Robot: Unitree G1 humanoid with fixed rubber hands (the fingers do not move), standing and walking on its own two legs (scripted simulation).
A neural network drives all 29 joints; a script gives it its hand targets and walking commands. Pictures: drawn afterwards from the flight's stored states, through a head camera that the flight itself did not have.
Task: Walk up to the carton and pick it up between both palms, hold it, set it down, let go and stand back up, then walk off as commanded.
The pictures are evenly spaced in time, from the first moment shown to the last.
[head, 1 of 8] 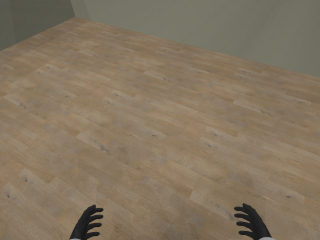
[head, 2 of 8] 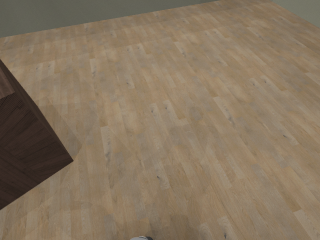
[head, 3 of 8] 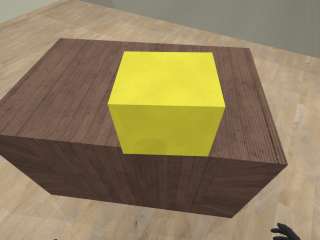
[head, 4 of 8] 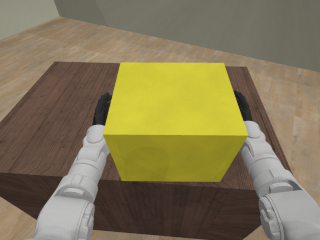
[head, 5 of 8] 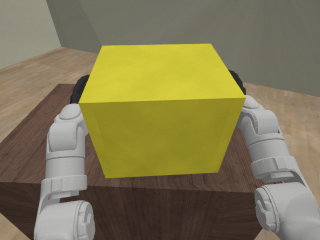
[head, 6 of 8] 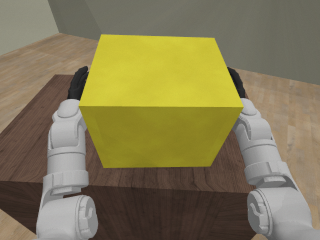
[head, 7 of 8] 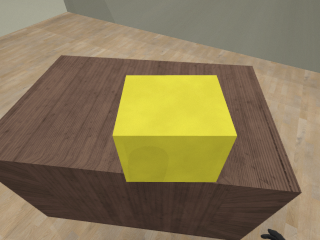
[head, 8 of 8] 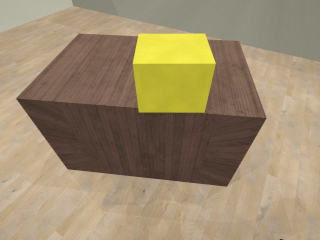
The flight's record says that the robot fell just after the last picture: no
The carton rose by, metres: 0.20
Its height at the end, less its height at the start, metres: +0.00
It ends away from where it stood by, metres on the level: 0.01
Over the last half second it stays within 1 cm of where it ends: yes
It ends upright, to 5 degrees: yes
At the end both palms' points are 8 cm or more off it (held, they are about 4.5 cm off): yes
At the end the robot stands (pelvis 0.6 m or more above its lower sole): yes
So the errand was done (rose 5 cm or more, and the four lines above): yes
